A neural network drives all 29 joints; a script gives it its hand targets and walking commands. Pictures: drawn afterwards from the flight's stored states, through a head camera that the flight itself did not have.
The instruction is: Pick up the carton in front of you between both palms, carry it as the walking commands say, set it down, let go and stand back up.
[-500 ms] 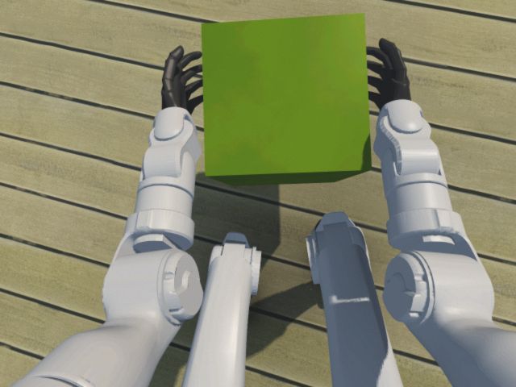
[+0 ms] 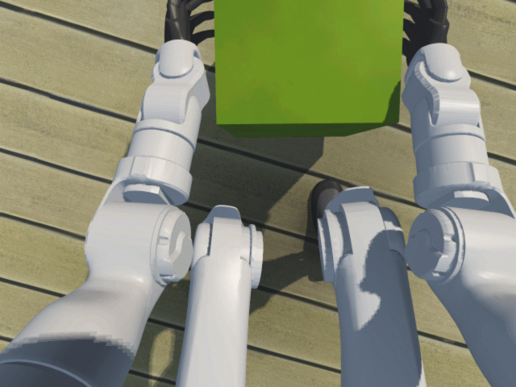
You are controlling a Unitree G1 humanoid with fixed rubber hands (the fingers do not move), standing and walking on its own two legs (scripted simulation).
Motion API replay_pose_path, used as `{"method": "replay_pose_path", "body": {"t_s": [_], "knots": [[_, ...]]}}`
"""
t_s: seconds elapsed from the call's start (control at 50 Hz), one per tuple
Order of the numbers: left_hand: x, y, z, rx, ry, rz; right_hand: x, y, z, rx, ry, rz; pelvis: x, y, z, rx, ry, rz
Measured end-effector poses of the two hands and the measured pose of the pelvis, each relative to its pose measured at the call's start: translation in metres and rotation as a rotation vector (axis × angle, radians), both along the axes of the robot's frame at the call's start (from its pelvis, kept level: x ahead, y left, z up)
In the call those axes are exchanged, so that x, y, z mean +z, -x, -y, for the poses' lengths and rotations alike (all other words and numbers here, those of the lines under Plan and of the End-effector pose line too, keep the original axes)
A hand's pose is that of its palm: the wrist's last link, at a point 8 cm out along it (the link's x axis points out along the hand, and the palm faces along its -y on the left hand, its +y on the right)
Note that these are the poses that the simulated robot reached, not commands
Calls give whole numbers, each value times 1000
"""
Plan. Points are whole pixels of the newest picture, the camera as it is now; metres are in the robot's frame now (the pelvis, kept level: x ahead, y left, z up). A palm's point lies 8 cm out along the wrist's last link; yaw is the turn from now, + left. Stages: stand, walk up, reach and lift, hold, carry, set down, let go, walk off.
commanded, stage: set down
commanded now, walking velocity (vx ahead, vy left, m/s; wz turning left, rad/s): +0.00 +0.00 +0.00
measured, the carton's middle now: (297, 65) +0.49 -0.09 -0.24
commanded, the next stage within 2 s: none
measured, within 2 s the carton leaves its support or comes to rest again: rests again in 1.08 s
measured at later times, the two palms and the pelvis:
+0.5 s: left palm (184, 49) +0.52 +0.06 -0.18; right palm (416, 51) +0.48 -0.24 -0.18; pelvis +0.00 +0.00 -0.01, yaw +0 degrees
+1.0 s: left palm (183, 47) +0.53 +0.06 -0.18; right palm (416, 49) +0.48 -0.25 -0.19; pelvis -0.01 +0.00 -0.02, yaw +0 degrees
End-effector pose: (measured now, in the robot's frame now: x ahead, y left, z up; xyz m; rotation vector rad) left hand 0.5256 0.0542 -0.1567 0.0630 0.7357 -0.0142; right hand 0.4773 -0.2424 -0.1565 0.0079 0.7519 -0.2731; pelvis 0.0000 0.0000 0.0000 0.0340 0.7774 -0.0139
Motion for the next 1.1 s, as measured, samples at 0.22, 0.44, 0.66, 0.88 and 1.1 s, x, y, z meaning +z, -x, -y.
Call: {"method": "replay_pose_path", "body": {"t_s": [0.22,0.44,0.66,0.88,1.1], "knots": [[-8,0,0,-29,-13,-17,-7,2,1,-1,3,-30,-8,2,-5,14,20,9],[-18,3,-2,-54,-16,-34,-21,3,1,36,3,-67,-12,4,-4,21,18,34],[-24,2,-5,-77,-4,-28,-25,1,2,52,-12,-63,-17,5,-2,25,21,47],[-24,1,-7,-107,4,-19,-27,0,3,68,-24,-53,-19,11,0,26,22,67],[-40,1,-17,-127,-28,-9,-45,7,13,17,-10,-58,-22,11,2,25,20,91]]}}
